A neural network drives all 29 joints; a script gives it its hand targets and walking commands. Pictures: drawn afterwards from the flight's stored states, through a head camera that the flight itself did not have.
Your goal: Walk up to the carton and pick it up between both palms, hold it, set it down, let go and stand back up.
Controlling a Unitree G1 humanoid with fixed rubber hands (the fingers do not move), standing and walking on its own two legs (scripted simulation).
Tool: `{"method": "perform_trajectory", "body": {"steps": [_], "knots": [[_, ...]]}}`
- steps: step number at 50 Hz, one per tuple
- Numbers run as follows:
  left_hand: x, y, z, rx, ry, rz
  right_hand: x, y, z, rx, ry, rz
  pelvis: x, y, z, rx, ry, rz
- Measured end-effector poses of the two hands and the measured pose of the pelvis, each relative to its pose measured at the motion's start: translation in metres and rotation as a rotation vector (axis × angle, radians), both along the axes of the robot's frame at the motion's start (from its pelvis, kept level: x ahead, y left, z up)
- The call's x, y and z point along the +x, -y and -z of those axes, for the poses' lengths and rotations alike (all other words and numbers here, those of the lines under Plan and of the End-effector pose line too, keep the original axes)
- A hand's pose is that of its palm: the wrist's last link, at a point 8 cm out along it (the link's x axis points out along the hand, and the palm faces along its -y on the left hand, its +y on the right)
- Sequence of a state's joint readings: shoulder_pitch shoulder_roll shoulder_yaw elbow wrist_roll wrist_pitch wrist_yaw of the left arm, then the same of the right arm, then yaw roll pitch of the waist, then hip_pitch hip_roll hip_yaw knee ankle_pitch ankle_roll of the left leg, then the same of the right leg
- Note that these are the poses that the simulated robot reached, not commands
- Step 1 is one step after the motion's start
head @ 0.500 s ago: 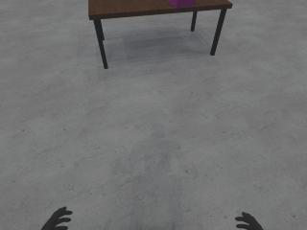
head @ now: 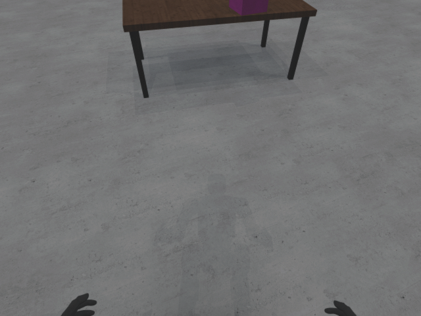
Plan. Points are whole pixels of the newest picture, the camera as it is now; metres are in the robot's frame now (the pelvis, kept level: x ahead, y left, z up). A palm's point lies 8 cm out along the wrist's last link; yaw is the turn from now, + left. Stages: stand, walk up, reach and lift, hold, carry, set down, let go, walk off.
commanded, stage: stand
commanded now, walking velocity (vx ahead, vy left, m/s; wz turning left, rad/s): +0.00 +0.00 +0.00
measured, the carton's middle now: out of the picture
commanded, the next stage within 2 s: none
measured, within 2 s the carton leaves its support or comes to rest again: neither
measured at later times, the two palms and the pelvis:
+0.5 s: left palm out of the picture +0.10 +0.29 -0.09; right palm out of the picture +0.08 -0.27 -0.11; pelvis -0.01 +0.00 +0.00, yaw +0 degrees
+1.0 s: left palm out of the picture +0.08 +0.29 -0.09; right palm out of the picture +0.07 -0.27 -0.11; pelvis -0.01 +0.00 +0.01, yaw +0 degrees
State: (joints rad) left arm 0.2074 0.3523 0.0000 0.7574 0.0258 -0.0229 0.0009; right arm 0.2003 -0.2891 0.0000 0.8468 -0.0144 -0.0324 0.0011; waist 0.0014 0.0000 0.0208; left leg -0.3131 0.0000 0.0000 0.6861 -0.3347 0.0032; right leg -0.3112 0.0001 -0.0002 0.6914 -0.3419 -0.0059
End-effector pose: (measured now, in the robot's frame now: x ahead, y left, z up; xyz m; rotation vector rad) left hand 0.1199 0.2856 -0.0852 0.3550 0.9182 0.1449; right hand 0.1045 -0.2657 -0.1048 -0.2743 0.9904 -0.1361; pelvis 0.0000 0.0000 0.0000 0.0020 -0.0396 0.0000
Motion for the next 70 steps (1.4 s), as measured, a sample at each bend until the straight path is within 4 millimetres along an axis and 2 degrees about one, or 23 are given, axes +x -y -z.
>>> {"method": "perform_trajectory", "body": {"steps": [50, 70], "knots": [[-0.037, -0.002, 0.005, 0.005, -0.106, -0.038, -0.037, 0.006, 0.006, 0.009, -0.107, 0.025, -0.013, 0.004, -0.008, 0.005, -0.012, 0.0], [-0.045, -0.002, 0.005, 0.004, -0.127, -0.045, -0.047, 0.007, 0.007, 0.011, -0.135, 0.031, -0.016, 0.004, -0.01, 0.006, -0.017, -0.001]]}}
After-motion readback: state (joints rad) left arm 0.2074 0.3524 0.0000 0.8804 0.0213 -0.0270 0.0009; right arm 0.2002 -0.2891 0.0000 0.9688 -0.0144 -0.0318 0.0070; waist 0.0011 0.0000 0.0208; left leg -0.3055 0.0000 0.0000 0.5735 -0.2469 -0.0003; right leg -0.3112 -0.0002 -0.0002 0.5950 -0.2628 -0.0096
